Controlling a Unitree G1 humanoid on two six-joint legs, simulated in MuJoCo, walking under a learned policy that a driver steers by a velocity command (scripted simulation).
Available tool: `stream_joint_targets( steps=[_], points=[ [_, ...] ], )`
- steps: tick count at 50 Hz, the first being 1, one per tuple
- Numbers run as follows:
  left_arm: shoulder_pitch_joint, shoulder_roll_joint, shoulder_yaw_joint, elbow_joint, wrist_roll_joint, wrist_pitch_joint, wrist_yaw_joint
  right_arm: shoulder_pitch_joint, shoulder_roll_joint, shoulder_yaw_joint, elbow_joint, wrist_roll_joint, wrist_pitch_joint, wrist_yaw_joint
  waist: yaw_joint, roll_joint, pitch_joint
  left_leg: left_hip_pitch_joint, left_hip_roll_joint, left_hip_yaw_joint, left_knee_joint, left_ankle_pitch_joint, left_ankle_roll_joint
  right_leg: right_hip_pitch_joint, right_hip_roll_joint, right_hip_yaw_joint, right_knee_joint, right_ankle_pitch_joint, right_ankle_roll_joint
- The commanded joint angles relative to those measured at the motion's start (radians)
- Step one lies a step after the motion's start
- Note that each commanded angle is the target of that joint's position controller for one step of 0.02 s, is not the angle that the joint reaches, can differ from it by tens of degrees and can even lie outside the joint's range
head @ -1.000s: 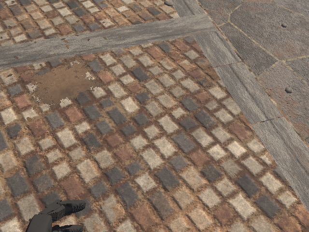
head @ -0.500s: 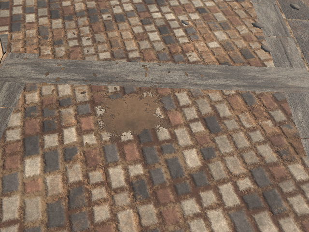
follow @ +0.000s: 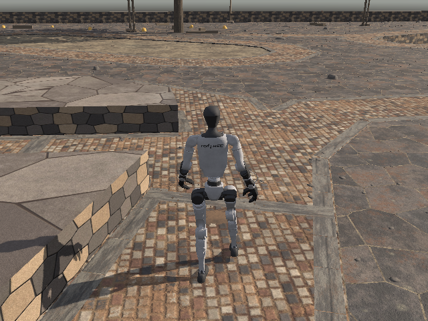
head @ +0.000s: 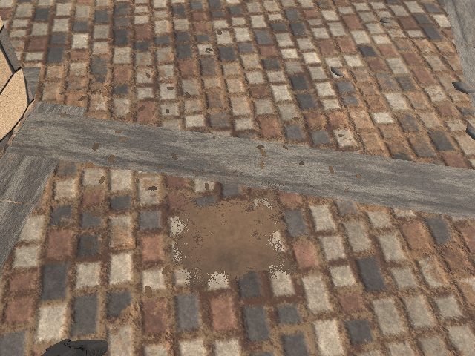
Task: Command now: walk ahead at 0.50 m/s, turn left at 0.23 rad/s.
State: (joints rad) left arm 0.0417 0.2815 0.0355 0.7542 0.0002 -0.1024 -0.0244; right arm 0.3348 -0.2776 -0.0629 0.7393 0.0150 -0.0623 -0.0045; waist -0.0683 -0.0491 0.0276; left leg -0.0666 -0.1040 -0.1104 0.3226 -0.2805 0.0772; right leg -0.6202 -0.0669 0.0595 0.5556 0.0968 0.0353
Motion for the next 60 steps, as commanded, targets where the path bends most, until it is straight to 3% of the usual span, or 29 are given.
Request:
stream_joint_targets(
  steps=[1, 3, 4, 5, 6, 7, 8, 9, 10, 12, 15, 21, 24, 27, 30, 31, 32, 33, 34, 35, 37, 41, 48, 53, 55, 57, 58, 59, 60],
  points=[
    [-0.102, 0.103, 0.025, -0.094, -0.004, -0.026, -0.010, 0.061, -0.157, -0.043, -0.016, 0.002, -0.004, -0.008, -0.007, 0.143, 0.009, 0.011, 0.293, -0.161, -0.035, 0.287, 0.129, 0.047, 0.022, -0.013, -0.053, -0.035, -0.040],
    [-0.056, 0.120, 0.033, -0.087, -0.004, -0.031, -0.013, 0.050, -0.164, -0.046, -0.010, -0.001, 0.006, -0.011, 0.023, 0.166, 0.002, 0.066, 0.313, -0.176, 0.018, 0.407, 0.110, 0.088, 0.033, -0.029, -0.068, -0.127, -0.073],
    [0.021, 0.138, 0.044, -0.067, -0.002, -0.033, -0.011, 0.030, -0.163, -0.045, -0.014, -0.001, 0.011, -0.012, 0.068, 0.167, -0.037, 0.071, 0.285, -0.153, 0.101, 0.560, 0.092, 0.194, 0.060, -0.059, -0.098, -0.138, -0.097],
    [0.151, 0.173, 0.062, -0.033, 0.005, -0.035, -0.007, 0.022, -0.140, -0.034, -0.023, -0.008, 0.015, -0.011, 0.128, 0.144, -0.139, 0.024, 0.228, -0.110, 0.269, 0.629, 0.065, 0.397, 0.039, -0.048, -0.082, -0.100, -0.134],
    [0.312, 0.232, 0.074, -0.016, 0.015, -0.033, -0.003, 0.054, -0.094, -0.013, -0.042, -0.027, 0.015, -0.012, 0.172, 0.021, -0.296, -0.163, 0.146, -0.057, 0.567, 0.377, 0.026, 0.696, -0.136, 0.160, -0.043, -0.085, -0.210],
    [0.384, 0.274, 0.090, 0.027, 0.009, -0.022, -0.013, 0.201, -0.018, 0.007, -0.039, 0.003, -0.002, -0.007, 0.114, -0.298, -0.386, -0.531, -0.005, -0.010, 0.884, -0.258, -0.045, 0.979, -0.315, 0.631, -0.183, -0.353, -0.358],
    [0.375, 0.176, 0.065, 0.021, -0.021, -0.020, -0.017, 0.142, -0.113, -0.006, -0.026, 0.016, -0.010, -0.006, 0.154, -0.166, -0.311, -0.658, 0.046, -0.091, 0.985, -0.286, -0.040, 0.953, -0.305, 0.697, -0.258, -0.576, -0.328],
    [0.305, 0.136, 0.052, 0.009, -0.019, -0.015, -0.011, 0.019, -0.155, -0.018, -0.053, 0.023, -0.015, -0.003, 0.163, -0.074, -0.172, -0.707, 0.094, -0.059, 0.987, -0.191, -0.035, 0.826, -0.276, 0.543, -0.273, -0.561, -0.284],
    [0.243, 0.127, 0.045, -0.004, -0.006, -0.008, -0.008, -0.047, -0.148, -0.015, -0.069, 0.010, -0.018, -0.005, 0.139, 0.004, -0.099, -0.678, 0.142, -0.015, 0.944, -0.109, -0.037, 0.691, -0.236, 0.431, -0.289, -0.444, -0.264],
    [0.199, 0.096, 0.032, -0.005, 0.013, -0.009, -0.006, -0.060, -0.122, -0.019, -0.076, -0.007, -0.019, -0.002, 0.091, -0.011, -0.051, -0.600, 0.199, 0.001, 0.845, -0.023, -0.043, 0.544, -0.174, 0.307, -0.331, -0.255, -0.257],
    [0.215, 0.106, 0.033, 0.015, -0.001, -0.016, -0.003, -0.039, -0.077, -0.010, -0.071, -0.007, -0.007, -0.002, 0.070, -0.035, -0.050, -0.574, 0.218, 0.033, 0.749, 0.001, -0.065, 0.495, -0.149, 0.203, -0.378, -0.108, -0.277],
    [0.277, 0.149, 0.042, 0.055, -0.015, 0.002, 0.013, -0.224, -0.037, 0.009, -0.120, -0.010, -0.018, 0.006, 0.122, -0.013, -0.008, -0.584, 0.208, 0.080, 0.398, 0.294, -0.090, 0.506, -0.101, 0.048, -0.413, 0.012, -0.241],
    [0.351, 0.153, 0.041, 0.086, -0.024, 0.016, 0.016, -0.329, -0.032, 0.011, -0.151, -0.004, -0.029, 0.019, 0.159, -0.007, 0.021, -0.543, 0.172, 0.092, 0.274, 0.356, -0.093, 0.524, -0.107, 0.064, -0.389, -0.010, -0.236],
    [0.379, 0.164, 0.046, 0.102, -0.028, 0.035, 0.024, -0.385, -0.050, 0.006, -0.176, 0.001, -0.044, 0.037, 0.157, -0.017, 0.034, -0.533, 0.149, 0.076, 0.195, 0.309, -0.080, 0.595, -0.147, 0.119, -0.330, -0.009, -0.228],
    [0.346, 0.189, 0.056, 0.100, -0.028, 0.047, 0.034, -0.280, -0.100, -0.016, -0.152, -0.002, -0.056, 0.036, 0.072, -0.043, -0.019, -0.339, 0.118, 0.088, 0.125, 0.236, -0.043, 0.605, -0.149, 0.142, -0.205, 0.127, -0.193],
    [0.336, 0.171, 0.049, 0.094, -0.022, 0.047, 0.033, -0.149, -0.143, -0.038, -0.115, -0.008, -0.058, 0.027, 0.008, -0.029, -0.110, -0.129, 0.123, 0.094, 0.117, 0.253, -0.012, 0.550, -0.095, 0.108, -0.059, 0.188, -0.165],
    [0.314, 0.113, 0.028, 0.059, -0.002, 0.042, 0.031, 0.028, -0.209, -0.058, -0.092, -0.028, -0.056, 0.015, -0.069, 0.046, -0.268, 0.172, 0.287, -0.057, 0.175, 0.276, 0.053, 0.368, -0.029, 0.068, 0.220, -0.003, -0.125],
    [0.461, 0.002, -0.004, 0.043, -0.013, 0.025, 0.029, 0.087, -0.272, -0.072, -0.071, -0.032, -0.042, 0.015, -0.013, 0.321, -0.419, 0.508, 0.536, -0.468, 0.118, 0.122, 0.197, -0.008, 0.110, -0.013, 0.562, -0.595, -0.062],
    [0.429, 0.096, 0.017, 0.056, -0.035, 0.017, 0.027, 0.097, -0.180, -0.051, -0.074, -0.025, -0.035, 0.014, -0.044, 0.280, -0.407, 0.463, 0.529, -0.579, 0.031, -0.044, 0.191, -0.108, 0.073, 0.082, 0.698, -0.680, -0.059],
    [0.338, 0.152, 0.037, 0.030, -0.050, 0.018, 0.027, 0.040, -0.134, -0.035, -0.072, -0.018, -0.035, 0.010, -0.044, 0.216, -0.249, 0.338, 0.494, -0.428, 0.003, -0.058, 0.150, -0.163, 0.032, 0.073, 0.733, -0.598, -0.060],
    [0.262, 0.134, 0.042, 0.011, -0.030, 0.029, 0.030, -0.073, -0.086, -0.019, -0.065, -0.021, -0.037, 0.014, 0.011, 0.142, -0.098, 0.088, 0.419, -0.227, -0.067, 0.078, 0.122, -0.108, -0.033, 0.043, 0.671, -0.466, -0.052],
    [0.280, 0.065, 0.042, -0.002, -0.031, 0.077, 0.026, -0.150, -0.081, -0.026, -0.036, -0.024, -0.061, 0.016, 0.084, 0.149, -0.019, -0.102, 0.385, -0.019, -0.181, 0.217, 0.124, -0.019, -0.076, 0.040, 0.591, -0.374, -0.032],
    [0.093, 0.037, 0.030, -0.071, -0.021, 0.072, -0.008, -0.108, -0.152, -0.050, 0.017, -0.022, -0.048, -0.005, 0.035, 0.094, 0.028, -0.049, 0.361, 0.216, -0.202, 0.306, 0.096, -0.026, -0.063, -0.020, 0.239, -0.076, -0.033],
    [-0.022, 0.060, 0.034, -0.137, -0.020, 0.077, -0.029, -0.051, -0.195, -0.068, 0.056, 0.006, -0.018, -0.005, 0.007, 0.098, 0.063, 0.103, 0.409, 0.269, -0.138, 0.354, 0.063, -0.041, -0.037, -0.079, 0.110, -0.179, -0.084],
    [0.011, 0.086, 0.048, -0.147, -0.017, 0.081, -0.032, -0.063, -0.223, -0.076, 0.058, 0.016, -0.004, -0.008, 0.043, 0.123, 0.024, 0.141, 0.412, 0.299, -0.017, 0.632, 0.041, 0.048, 0.016, -0.133, 0.095, -0.285, -0.122],
    [0.262, 0.165, 0.099, -0.085, -0.023, 0.087, -0.021, -0.084, -0.214, -0.070, 0.051, 0.023, 0.011, -0.011, 0.185, 0.104, -0.118, 0.054, 0.350, 0.361, 0.339, 0.834, -0.010, 0.407, 0.122, -0.186, 0.019, -0.255, -0.183],
    [0.425, 0.267, 0.137, -0.048, -0.028, 0.096, 0.000, -0.061, -0.162, -0.047, 0.031, -0.008, 0.005, -0.014, 0.237, -0.029, -0.211, -0.203, 0.301, 0.371, 0.669, 0.505, -0.067, 0.709, -0.001, 0.041, -0.007, -0.229, -0.248],
    [0.369, 0.371, 0.143, -0.068, -0.032, 0.082, 0.001, 0.019, -0.025, -0.002, -0.031, -0.040, -0.024, -0.002, 0.104, -0.262, -0.309, -0.626, 0.091, 0.223, 0.987, -0.324, -0.126, 0.981, -0.229, 0.631, -0.151, -0.449, -0.444],
    [0.390, 0.271, 0.115, -0.096, -0.026, 0.064, -0.008, -0.106, -0.120, -0.016, -0.036, 0.004, -0.058, 0.008, 0.193, -0.107, -0.366, -0.732, 0.103, 0.031, 1.067, -0.314, -0.104, 0.995, -0.267, 0.753, -0.283, -0.546, -0.438]
  ],
)
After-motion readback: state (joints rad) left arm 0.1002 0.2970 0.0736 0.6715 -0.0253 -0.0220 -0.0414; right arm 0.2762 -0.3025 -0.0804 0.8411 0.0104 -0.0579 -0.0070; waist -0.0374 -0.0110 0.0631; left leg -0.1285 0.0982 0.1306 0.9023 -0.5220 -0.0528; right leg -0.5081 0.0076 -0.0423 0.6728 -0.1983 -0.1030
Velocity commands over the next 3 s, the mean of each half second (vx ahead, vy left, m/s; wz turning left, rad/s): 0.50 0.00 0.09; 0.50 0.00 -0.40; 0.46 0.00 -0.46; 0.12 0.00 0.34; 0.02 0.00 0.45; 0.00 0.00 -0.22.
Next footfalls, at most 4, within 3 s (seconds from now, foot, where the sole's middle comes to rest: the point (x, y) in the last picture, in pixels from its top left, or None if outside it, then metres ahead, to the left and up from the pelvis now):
0.10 right None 0.25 -0.14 -0.78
0.64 left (186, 332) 0.54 0.11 -0.78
1.16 right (290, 262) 0.74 -0.22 -0.78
1.62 left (262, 181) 1.06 -0.16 -0.78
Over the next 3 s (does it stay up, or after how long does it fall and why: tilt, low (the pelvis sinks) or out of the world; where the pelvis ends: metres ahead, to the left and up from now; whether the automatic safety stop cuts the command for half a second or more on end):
stays up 0.91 -0.23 0.00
